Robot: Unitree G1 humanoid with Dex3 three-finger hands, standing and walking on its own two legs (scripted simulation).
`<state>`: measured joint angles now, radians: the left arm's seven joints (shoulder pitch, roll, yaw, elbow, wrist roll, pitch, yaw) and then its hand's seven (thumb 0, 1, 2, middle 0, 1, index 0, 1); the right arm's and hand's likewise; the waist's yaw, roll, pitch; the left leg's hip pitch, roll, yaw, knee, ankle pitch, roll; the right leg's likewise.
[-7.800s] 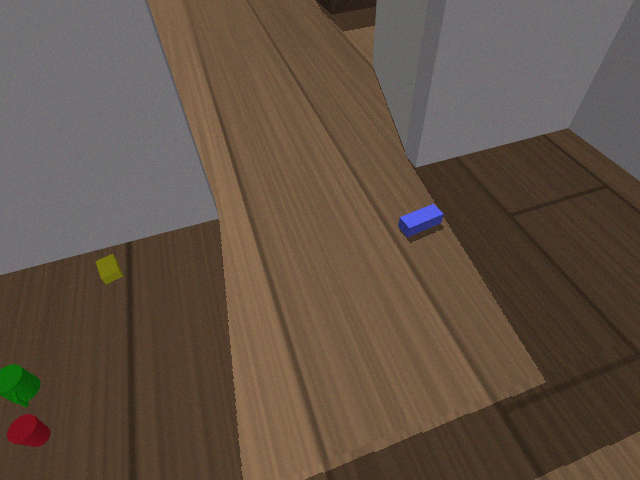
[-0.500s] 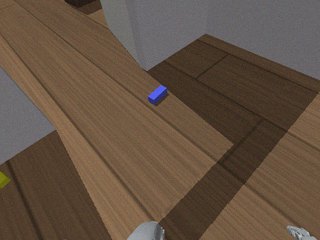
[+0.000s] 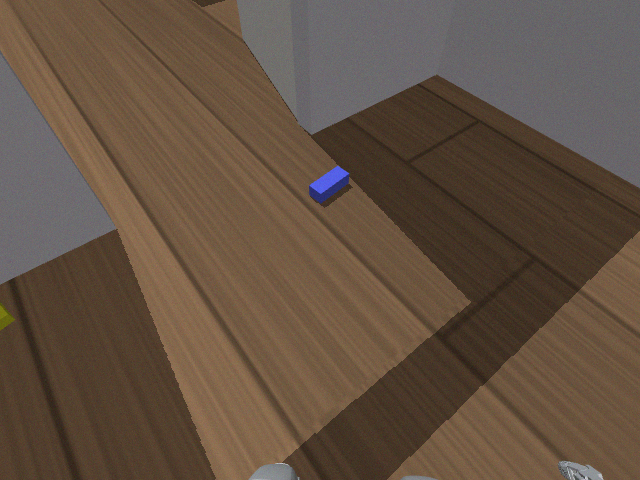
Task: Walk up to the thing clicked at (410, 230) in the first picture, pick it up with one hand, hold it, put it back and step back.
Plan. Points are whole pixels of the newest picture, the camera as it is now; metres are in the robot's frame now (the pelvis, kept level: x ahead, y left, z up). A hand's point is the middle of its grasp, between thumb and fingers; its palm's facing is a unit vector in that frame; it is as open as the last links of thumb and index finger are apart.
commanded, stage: walk up
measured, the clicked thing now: (329, 184) +1.29 +0.00 -0.72
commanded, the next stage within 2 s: stand in 0.46 s
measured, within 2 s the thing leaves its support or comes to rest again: neither
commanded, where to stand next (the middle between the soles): +0.08 -0.03 m, yaw +1 degrees
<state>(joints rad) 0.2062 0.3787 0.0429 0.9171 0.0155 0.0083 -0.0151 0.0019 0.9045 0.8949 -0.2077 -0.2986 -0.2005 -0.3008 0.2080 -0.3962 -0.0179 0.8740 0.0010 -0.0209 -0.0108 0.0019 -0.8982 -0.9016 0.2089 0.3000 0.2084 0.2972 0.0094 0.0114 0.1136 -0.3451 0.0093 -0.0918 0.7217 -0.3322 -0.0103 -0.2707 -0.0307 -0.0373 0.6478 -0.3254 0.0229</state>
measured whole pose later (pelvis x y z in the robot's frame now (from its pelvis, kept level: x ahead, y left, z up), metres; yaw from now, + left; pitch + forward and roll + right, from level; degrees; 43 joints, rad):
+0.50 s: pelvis +0.00 +0.00 +0.02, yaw +2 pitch -3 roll -1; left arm 0.08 0.38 0.02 1.05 0.00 0.00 -0.02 0.00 0.90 0.89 -0.21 -0.30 -0.20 -0.30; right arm 0.13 -0.36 0.01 1.06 -0.01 -0.03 0.01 0.00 -0.90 -0.90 0.21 0.30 0.21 0.30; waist 0.02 -0.01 0.07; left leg -0.24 -0.01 -0.11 0.50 -0.22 -0.02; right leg -0.17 -0.06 -0.07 0.47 -0.25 0.04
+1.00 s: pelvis +0.01 -0.01 +0.03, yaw +0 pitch -2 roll +0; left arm 0.10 0.36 0.00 1.16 0.00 -0.02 -0.01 0.00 0.90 0.89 -0.21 -0.30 -0.20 -0.30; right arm 0.09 -0.36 0.01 1.14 -0.01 -0.01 0.02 0.00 -0.90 -0.90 0.21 0.30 0.21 0.30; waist 0.01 0.01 0.07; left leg -0.16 0.01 -0.08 0.36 -0.16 -0.03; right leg -0.11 -0.04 -0.04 0.35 -0.19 0.03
